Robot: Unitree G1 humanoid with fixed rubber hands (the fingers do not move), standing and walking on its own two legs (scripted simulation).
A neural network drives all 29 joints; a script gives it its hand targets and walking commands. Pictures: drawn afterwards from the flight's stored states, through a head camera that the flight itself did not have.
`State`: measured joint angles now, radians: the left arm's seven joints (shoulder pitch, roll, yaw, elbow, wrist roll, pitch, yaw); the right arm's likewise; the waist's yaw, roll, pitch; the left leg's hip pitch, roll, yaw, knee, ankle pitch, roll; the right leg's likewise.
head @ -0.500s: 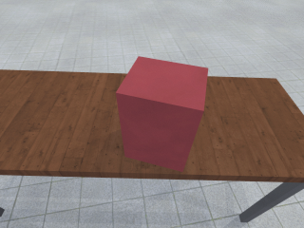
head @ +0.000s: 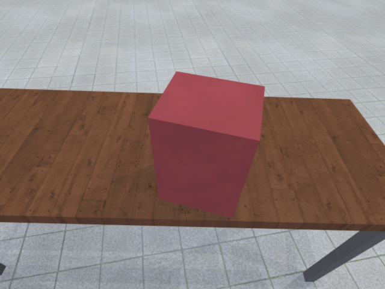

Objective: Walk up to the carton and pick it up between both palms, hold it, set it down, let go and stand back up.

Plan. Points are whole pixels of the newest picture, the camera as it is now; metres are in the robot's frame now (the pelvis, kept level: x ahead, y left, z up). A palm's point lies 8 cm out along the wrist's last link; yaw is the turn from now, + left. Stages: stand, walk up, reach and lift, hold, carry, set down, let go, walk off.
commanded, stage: stand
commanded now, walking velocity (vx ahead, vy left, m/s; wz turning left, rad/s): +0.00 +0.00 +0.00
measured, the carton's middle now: (205, 149) +0.42 -0.02 +0.06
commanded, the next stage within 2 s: none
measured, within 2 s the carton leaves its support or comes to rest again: neither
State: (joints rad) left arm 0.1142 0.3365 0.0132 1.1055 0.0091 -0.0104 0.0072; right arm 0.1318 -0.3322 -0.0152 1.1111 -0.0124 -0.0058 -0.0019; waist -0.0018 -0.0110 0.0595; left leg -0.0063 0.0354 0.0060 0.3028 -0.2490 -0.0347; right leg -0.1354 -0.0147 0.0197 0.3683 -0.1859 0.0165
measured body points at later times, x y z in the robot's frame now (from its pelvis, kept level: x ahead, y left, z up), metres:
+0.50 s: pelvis +0.00 +0.00 +0.00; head +0.01 +0.01 +0.45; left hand +0.08 +0.30 -0.13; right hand +0.07 -0.30 -0.13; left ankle -0.05 +0.14 -0.75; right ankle +0.01 -0.13 -0.75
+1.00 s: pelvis +0.00 +0.00 +0.00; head +0.01 +0.01 +0.45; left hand +0.08 +0.30 -0.13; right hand +0.07 -0.30 -0.13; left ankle -0.05 +0.14 -0.75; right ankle +0.01 -0.13 -0.75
